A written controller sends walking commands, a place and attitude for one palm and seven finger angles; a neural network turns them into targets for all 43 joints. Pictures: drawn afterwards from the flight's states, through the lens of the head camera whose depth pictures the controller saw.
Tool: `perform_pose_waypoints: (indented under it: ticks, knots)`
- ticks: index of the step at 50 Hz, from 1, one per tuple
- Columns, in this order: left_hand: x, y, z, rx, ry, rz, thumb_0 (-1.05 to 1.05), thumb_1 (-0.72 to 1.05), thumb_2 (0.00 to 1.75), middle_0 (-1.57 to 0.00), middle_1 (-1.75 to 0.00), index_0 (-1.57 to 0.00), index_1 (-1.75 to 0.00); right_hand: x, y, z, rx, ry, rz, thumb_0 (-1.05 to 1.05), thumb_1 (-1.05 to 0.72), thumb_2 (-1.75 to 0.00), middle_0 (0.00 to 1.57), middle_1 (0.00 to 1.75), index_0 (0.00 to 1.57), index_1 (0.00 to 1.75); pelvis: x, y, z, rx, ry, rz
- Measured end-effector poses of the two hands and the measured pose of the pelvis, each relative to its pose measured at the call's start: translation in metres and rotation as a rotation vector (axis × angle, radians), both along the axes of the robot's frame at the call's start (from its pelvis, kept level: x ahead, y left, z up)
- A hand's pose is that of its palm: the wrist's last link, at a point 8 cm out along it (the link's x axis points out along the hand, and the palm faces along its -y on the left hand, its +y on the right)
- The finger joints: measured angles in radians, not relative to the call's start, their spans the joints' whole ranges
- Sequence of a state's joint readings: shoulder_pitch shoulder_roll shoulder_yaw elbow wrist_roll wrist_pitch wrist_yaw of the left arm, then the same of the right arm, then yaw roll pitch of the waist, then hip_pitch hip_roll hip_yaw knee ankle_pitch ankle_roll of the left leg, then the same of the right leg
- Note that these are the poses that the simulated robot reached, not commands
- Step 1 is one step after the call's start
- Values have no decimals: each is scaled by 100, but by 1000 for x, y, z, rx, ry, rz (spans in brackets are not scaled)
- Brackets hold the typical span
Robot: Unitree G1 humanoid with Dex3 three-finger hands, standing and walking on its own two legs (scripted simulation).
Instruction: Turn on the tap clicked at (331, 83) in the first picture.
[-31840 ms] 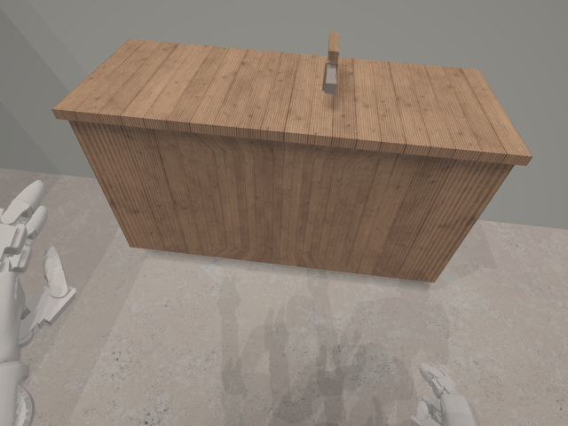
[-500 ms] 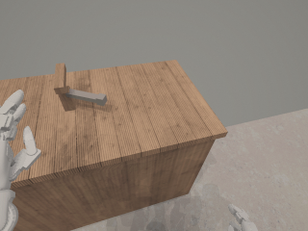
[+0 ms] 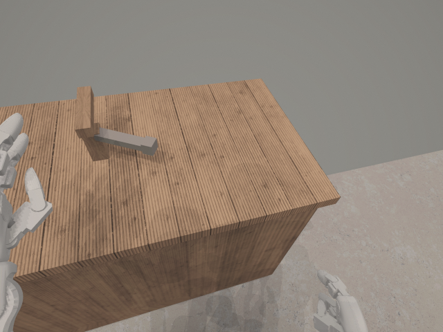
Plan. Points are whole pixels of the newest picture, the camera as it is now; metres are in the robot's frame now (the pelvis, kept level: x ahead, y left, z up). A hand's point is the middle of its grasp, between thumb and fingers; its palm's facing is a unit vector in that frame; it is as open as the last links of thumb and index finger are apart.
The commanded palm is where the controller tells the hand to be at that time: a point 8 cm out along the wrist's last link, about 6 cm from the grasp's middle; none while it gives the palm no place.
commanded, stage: come to a stop and stand still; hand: left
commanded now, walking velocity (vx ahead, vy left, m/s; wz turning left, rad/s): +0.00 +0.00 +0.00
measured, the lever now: (149, 145) +0.45 +0.21 +0.04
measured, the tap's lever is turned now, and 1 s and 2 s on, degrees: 60 60 60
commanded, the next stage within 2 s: look again from close up in 0.38 s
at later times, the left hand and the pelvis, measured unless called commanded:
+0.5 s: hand (41, 212) +0.21 +0.26 +0.16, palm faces +0.41 -0.84 -0.36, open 7.4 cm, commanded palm +0.15 +0.29 +0.17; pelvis +0.00 +0.01 +0.00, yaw +1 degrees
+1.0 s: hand (20, 190) +0.22 +0.28 +0.19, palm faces +0.48 -0.78 -0.39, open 7.4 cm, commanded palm +0.14 +0.28 +0.17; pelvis -0.02 +0.00 +0.00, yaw +0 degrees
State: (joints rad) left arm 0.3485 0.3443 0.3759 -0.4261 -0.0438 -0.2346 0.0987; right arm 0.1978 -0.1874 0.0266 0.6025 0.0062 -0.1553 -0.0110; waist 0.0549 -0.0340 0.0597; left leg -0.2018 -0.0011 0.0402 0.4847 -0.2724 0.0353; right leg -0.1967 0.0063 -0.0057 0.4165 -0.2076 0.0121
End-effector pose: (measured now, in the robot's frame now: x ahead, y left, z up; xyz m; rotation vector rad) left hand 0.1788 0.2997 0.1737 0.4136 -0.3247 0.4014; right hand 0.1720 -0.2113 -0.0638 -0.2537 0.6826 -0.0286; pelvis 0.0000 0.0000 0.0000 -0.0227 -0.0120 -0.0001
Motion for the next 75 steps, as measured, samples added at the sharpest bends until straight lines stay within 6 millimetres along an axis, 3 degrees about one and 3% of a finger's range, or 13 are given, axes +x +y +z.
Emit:
perform_pose_waypoints:
  ticks: [6,11,31,44,46,49,57,60,65,75]
  knots:
    - [9,-4,2,3,-2,-47,2,89,90,-21,-30,-21,-30,19,7,10,5,-44,-6,2,-90,-90,20,30,21,30,6,6,1,-3,7,1]
    - [9,0,1,23,33,-57,2,89,90,-21,-30,-21,-30,23,10,14,5,-52,-17,2,-90,-90,20,30,21,30,7,8,1,-4,11,2]
    - [-13,0,-2,7,60,-15,2,89,90,-21,-30,-21,-30,-12,3,-1,1,24,-36,2,-90,-90,20,30,21,30,-7,7,3,-1,-1,12]
    - [-15,-8,2,25,65,-27,2,89,90,-21,-30,-21,-30,-14,-10,1,-5,11,-52,2,-90,-90,20,30,21,30,-9,0,4,1,-2,9]
    - [-8,3,17,160,25,-18,2,88,90,-22,-30,-21,-30,-14,-10,0,-32,17,-8,2,-91,-90,20,30,20,30,-13,-3,2,-1,7,21]
    - [1,22,28,145,-57,26,2,88,90,-22,-30,-21,-30,-16,-9,-1,-18,18,12,2,-91,-90,20,30,21,30,-17,-5,1,3,10,7]
    - [-10,-19,-4,37,61,-114,2,89,90,-21,-30,-21,-30,-25,-9,0,20,-29,-56,2,-90,-90,20,30,21,30,-13,4,-1,13,1,-7]
    - [-15,-13,-9,40,80,-96,2,88,90,-22,-30,-21,-30,-28,-8,-2,4,-5,-56,2,-90,-90,20,30,21,30,-13,2,-1,12,-3,2]
    - [-18,5,0,28,11,-9,2,88,90,-22,-30,-21,-30,-25,-5,-2,-11,10,-22,2,-90,-90,20,30,21,30,-11,1,0,6,-8,11]
    - [-8,-3,-4,-16,6,-38,2,89,90,-21,-30,-21,-30,-4,3,9,-9,-43,-6,2,-90,-90,20,30,21,30,-8,6,2,1,-3,5]
